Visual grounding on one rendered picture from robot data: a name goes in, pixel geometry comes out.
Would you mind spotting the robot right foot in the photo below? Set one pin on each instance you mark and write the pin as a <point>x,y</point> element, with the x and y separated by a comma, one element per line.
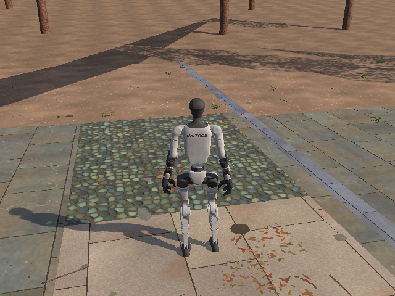
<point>215,247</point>

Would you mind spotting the robot right upper arm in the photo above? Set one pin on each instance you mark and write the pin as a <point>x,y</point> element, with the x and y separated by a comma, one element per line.
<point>217,131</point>

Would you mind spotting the robot left upper arm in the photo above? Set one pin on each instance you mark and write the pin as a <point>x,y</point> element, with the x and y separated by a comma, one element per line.
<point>175,139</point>

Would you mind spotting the robot right hand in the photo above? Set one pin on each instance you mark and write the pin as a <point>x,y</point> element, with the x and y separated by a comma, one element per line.
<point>228,187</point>

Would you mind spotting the robot left forearm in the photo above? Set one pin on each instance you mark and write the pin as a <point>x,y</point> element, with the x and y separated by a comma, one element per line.
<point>169,166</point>

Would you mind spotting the robot right forearm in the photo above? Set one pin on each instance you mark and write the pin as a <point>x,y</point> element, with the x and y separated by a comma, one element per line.
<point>225,167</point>

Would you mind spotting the robot head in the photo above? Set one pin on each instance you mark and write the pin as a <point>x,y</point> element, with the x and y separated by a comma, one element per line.
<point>197,106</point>

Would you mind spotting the robot left hand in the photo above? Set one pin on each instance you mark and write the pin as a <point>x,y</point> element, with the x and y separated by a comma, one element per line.
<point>166,186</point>

